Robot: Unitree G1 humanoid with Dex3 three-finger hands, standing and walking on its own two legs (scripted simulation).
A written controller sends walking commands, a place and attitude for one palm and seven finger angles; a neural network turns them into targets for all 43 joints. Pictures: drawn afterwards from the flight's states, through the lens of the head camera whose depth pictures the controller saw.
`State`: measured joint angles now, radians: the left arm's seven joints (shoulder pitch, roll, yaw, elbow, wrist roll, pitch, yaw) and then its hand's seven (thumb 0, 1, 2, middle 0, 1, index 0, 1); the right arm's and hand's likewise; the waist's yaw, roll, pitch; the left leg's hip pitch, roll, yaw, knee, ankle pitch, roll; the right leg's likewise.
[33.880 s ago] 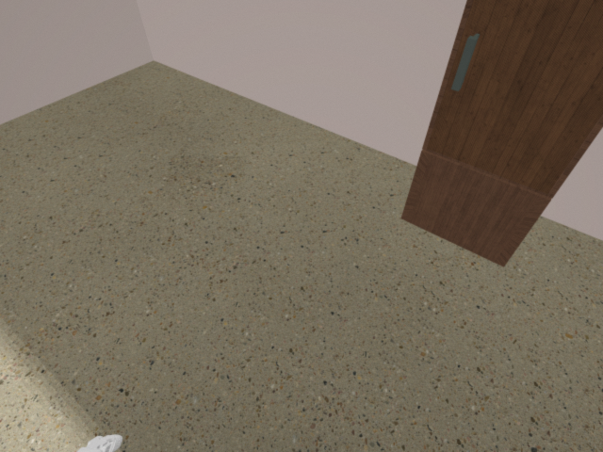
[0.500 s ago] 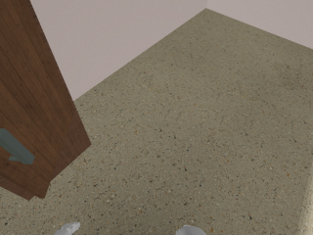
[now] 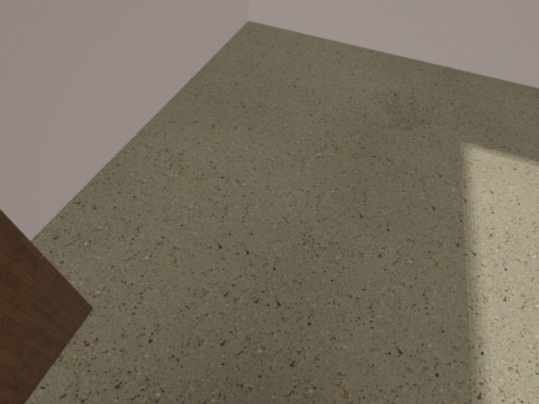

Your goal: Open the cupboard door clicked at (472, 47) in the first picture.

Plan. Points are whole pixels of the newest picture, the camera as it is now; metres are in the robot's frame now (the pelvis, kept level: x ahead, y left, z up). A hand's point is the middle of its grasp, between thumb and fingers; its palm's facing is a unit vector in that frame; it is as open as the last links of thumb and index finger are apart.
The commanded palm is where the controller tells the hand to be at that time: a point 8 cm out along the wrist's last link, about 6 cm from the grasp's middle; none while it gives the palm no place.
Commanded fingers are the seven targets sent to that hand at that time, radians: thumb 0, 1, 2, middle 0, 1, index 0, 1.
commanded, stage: walk to a spot facing it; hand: left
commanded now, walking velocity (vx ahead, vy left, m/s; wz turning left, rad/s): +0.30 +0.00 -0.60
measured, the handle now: out of the picture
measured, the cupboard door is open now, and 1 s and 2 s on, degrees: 36 36 36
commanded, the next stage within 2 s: turn to face it in 1.32 s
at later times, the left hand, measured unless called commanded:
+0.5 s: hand (259, 267) +0.40 +0.04 -0.15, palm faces -0.38 -0.91 -0.16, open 7.4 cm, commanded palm none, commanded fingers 0.00 0.90 0.90 -0.20 -0.30 -0.20 -0.30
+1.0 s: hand (251, 272) +0.40 +0.06 -0.17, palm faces -0.31 -0.94 -0.14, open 7.4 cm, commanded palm none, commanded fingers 0.00 0.90 0.90 -0.20 -0.30 -0.20 -0.30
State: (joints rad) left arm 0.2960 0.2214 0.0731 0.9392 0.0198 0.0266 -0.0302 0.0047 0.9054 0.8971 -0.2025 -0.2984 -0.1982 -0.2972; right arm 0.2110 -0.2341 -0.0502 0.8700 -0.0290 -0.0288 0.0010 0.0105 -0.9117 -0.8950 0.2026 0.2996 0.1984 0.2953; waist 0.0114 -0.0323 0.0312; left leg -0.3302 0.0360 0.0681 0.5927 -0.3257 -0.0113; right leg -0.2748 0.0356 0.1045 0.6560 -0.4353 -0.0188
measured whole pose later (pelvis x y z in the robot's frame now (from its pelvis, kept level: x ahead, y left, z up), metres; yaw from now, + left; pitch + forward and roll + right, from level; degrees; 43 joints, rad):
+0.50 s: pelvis +0.17 -0.06 -0.01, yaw -18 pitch +1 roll +0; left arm 0.00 0.19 0.05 0.87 0.02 -0.03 -0.05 0.00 0.91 0.90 -0.20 -0.30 -0.19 -0.30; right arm 0.57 -0.13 -0.01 1.11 -0.02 -0.02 -0.01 0.01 -0.91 -0.89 0.20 0.30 0.20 0.30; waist -0.07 -0.02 0.11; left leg -0.01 0.15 0.31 0.72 -0.51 -0.06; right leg -0.44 0.01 -0.12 0.64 -0.22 -0.12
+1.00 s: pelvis +0.41 -0.12 +0.00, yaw -26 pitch +1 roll -1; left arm 0.46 0.15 0.03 1.11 0.01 -0.06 0.00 0.00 0.92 0.90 -0.20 -0.30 -0.19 -0.30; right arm 0.03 -0.19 -0.04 0.93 -0.03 -0.05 0.02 0.01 -0.91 -0.90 0.20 0.30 0.20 0.30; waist 0.06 -0.02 0.06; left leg -0.43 0.04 0.09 0.56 -0.13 0.03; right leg 0.01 0.07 0.03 0.48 -0.45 -0.06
